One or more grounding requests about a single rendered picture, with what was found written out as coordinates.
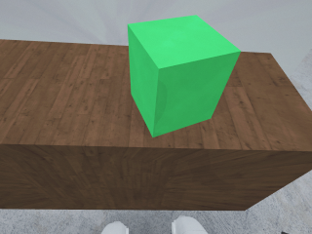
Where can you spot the robot thigh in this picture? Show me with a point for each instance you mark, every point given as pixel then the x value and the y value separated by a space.
pixel 187 225
pixel 115 228

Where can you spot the robot left thigh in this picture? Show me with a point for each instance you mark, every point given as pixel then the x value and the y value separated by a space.
pixel 115 228

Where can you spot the pedestal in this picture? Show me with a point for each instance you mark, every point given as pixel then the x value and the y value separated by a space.
pixel 73 138

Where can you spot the carton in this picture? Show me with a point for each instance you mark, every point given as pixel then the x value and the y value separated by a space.
pixel 179 68

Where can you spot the robot right thigh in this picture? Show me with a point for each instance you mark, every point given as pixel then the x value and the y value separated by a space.
pixel 187 225

